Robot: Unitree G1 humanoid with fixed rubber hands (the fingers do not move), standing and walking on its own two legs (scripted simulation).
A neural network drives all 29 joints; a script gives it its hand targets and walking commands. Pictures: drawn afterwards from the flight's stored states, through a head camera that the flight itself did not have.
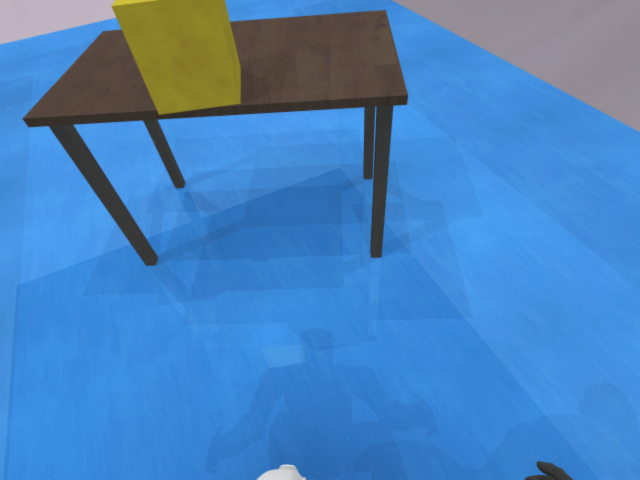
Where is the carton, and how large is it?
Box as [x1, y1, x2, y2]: [112, 0, 240, 114]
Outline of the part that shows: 114,1 112,4 112,8 159,114 240,103 240,67 224,0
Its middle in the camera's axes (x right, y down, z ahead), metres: -0.33 -0.50 +0.96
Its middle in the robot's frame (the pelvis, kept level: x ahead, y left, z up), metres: +1.08 +0.33 +0.09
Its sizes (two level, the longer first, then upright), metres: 0.210 0.200 0.250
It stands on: a table, 0.69 m high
